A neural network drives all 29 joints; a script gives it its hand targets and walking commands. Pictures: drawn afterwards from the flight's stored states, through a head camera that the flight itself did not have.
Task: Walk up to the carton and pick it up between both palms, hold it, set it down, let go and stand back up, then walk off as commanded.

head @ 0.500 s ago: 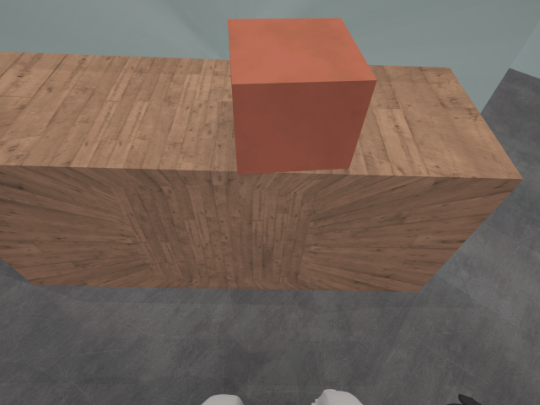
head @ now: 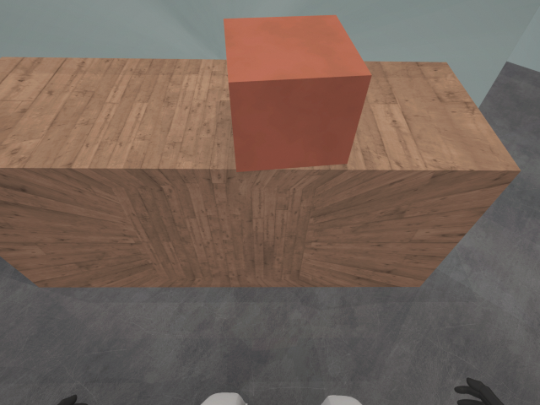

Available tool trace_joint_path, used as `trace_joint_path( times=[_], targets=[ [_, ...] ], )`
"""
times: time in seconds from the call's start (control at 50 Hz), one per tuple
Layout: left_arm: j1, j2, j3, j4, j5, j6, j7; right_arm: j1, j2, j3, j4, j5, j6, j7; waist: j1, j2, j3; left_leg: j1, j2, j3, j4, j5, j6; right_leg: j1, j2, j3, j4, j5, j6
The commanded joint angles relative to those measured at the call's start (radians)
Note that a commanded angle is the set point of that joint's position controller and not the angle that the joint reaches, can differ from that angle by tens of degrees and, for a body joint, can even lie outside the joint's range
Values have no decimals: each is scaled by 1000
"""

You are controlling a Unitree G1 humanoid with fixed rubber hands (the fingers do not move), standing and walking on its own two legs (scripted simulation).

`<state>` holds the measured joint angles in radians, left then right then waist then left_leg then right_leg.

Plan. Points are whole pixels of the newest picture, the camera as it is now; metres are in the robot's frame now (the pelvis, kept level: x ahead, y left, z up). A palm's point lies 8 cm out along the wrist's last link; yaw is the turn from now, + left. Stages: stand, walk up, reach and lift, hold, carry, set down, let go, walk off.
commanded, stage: stand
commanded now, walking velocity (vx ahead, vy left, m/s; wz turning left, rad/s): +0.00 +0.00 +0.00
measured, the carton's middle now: (286, 92) +0.77 +0.00 +0.03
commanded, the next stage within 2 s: none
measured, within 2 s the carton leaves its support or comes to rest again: neither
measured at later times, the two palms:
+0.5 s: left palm out of the picture +0.05 +0.29 -0.08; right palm out of the picture +0.13 -0.32 -0.08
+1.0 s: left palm out of the picture +0.07 +0.29 -0.08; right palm (499, 403) +0.15 -0.32 -0.08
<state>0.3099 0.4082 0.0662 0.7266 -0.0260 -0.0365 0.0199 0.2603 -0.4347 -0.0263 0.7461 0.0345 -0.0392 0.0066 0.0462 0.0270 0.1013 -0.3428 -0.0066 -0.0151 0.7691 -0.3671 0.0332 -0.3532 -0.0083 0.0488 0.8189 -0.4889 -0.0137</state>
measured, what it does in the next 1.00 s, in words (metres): stands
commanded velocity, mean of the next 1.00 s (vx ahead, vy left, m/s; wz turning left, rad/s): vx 0.00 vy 0.00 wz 0.00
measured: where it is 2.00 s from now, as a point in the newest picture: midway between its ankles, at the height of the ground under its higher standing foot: outside the picture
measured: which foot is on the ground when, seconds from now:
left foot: down 0.00-1.00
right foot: down 0.00-1.00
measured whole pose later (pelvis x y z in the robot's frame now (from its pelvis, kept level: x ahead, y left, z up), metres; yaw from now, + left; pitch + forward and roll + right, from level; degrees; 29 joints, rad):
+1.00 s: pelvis +0.00 -0.02 +0.00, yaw +1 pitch -4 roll -1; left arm 0.28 0.41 0.01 0.73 -0.03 -0.04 0.00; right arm 0.15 -0.41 -0.03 0.75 0.03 -0.03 0.00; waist 0.05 0.03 0.10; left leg -0.34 0.00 -0.03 0.75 -0.35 0.00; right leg -0.31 -0.01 0.03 0.73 -0.36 0.01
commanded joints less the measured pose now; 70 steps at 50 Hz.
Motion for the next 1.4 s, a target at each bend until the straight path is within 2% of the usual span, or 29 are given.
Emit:
trace_joint_path(
  times=[0.0,0.04,0.06,0.08,0.1,0.12,0.16,0.18,0.22,0.28,0.3,0.32,0.34,0.44,0.5,0.54,0.56,0.66,0.72,0.8,0.84,0.88,0.94,1.1,1.18,1.22,1.24,1.28,1.38],
  targets=[
    [1,178,40,14,21,7,0,-87,-267,-73,-21,-77,-28,-27,-35,140,-80,37,209,-274,-321,419,99,45,3,-49,-84,56,-4],
    [11,157,36,31,19,-1,4,-135,-217,-62,-30,-66,-21,-27,-2,111,-112,-10,161,-193,-253,276,79,196,-7,-54,-283,234,-29],
    [-18,196,37,17,34,-10,7,-154,-191,-55,-39,-65,-16,-34,-5,91,-105,-66,137,-187,-205,223,62,214,-54,36,-296,277,-57],
    [-19,228,41,7,44,-23,7,-108,-131,-42,-36,-53,-16,-28,-27,-19,-139,-55,88,-147,-161,119,37,202,-144,216,-344,255,-104],
    [-47,288,45,8,48,-32,7,-62,-126,-44,-7,-48,-5,-26,-79,-80,-89,-2,15,-63,-107,-15,5,73,-234,331,-402,216,-148],
    [-91,280,35,1,51,-32,-2,-54,-140,-57,13,-47,4,-25,-87,-111,-70,72,25,-63,-109,-30,9,-4,-242,316,-373,204,-177],
    [-102,217,8,3,43,-20,-6,-28,-158,-50,32,-64,-12,-18,-89,-58,-67,130,72,-140,-239,10,41,-49,-128,164,-301,142,-86],
    [-97,185,6,4,27,-15,-10,-89,-190,-59,7,-58,-21,-14,-55,-10,-53,58,111,-222,-295,12,56,-16,-62,85,-254,117,-57],
    [-56,175,7,16,30,-11,-13,-143,-211,-53,-2,-74,-27,-14,-20,58,-42,-43,164,-285,-343,-73,84,42,-27,42,-207,87,-37],
    [-69,211,13,15,36,-16,-21,-148,-194,-49,0,-58,-15,-9,-39,19,-67,-81,127,-240,-351,-230,62,94,-47,77,-256,60,-48],
    [-98,232,22,23,48,-22,-18,-159,-165,-41,5,-61,-12,-11,-43,-27,-25,-74,100,-206,-328,-205,49,51,-64,105,-287,38,-56],
    [-72,203,12,9,42,-22,-18,-141,-189,-49,8,-62,-7,-12,-46,21,-26,-44,89,-197,-318,-183,47,26,-69,113,-296,62,-57],
    [-107,204,10,-1,46,-24,-21,-150,-198,-54,-2,-57,-9,-9,-51,-18,-34,-6,85,-176,-311,-154,34,13,-70,99,-295,80,-58],
    [-63,205,1,20,40,-23,-20,-122,-193,-56,17,-55,-8,-9,-52,-61,-56,31,102,-194,-271,-44,43,1,-75,115,-341,74,-55],
    [-100,229,7,14,42,-25,-17,-133,-175,-53,21,-55,-9,-9,-66,-16,-104,48,76,-160,-269,-27,38,31,-84,128,-315,114,-66],
    [-84,211,3,14,39,-24,-13,-136,-172,-52,18,-54,-15,-8,-54,-42,-88,53,99,-185,-270,59,44,35,-75,97,-275,207,-57],
    [-91,187,1,0,32,-24,-14,-174,-172,-44,6,-58,-14,-5,-31,0,-100,24,110,-206,-288,49,48,52,-65,82,-258,183,-53],
    [-129,222,6,6,40,-29,-14,-149,-165,-52,25,-52,-12,-3,-72,-61,-125,95,83,-164,-237,59,29,-6,-90,133,-296,169,-65],
    [-108,196,2,6,36,-22,-13,-163,-179,-54,18,-61,-9,-8,-62,1,-77,48,88,-168,-267,4,46,4,-76,106,-295,152,-54],
    [-97,189,3,9,36,-25,-15,-173,-174,-44,27,-61,-9,-14,-42,-5,-78,53,94,-180,-271,76,46,19,-74,94,-292,185,-56],
    [-116,211,4,10,40,-33,-16,-161,-177,-44,28,-50,-1,-13,-58,-43,-79,28,98,-177,-258,116,48,44,-79,90,-278,255,-54],
    [-120,193,0,11,41,-27,-12,-158,-177,-53,28,-53,-5,-12,-68,-17,-116,73,89,-161,-262,75,38,45,-78,91,-271,212,-51],
    [-130,195,7,7,37,-22,-12,-197,-170,-48,21,-51,-4,-6,-41,-5,-115,28,93,-170,-263,66,41,46,-75,95,-269,194,-57],
    [-132,207,9,17,36,-15,-13,-203,-156,-39,23,-67,-10,-9,-55,6,-68,4,101,-190,-310,-13,44,37,-59,76,-279,146,-50],
    [-120,175,8,-6,33,-18,-21,-216,-187,-42,4,-54,-14,-5,-27,22,-121,18,109,-181,-302,64,41,78,-52,60,-260,222,-46],
    [-139,211,9,5,46,-14,-15,-196,-175,-47,31,-52,-7,-7,-53,-39,-99,22,105,-172,-294,40,36,53,-65,79,-266,231,-52],
    [-127,188,6,16,33,-14,-14,-198,-151,-35,24,-55,-12,-7,-52,9,-122,52,102,-168,-287,50,38,48,-71,84,-276,230,-53],
    [-104,214,9,15,38,-20,-15,-197,-184,-48,27,-54,-12,-6,-56,8,-108,45,99,-169,-278,55,43,44,-65,81,-275,244,-50],
    [-122,205,6,17,37,-13,-14,-185,-171,-42,29,-53,-7,-3,-48,-47,-79,24,92,-175,-283,65,37,40,-60,86,-276,235,-50]
  ],
)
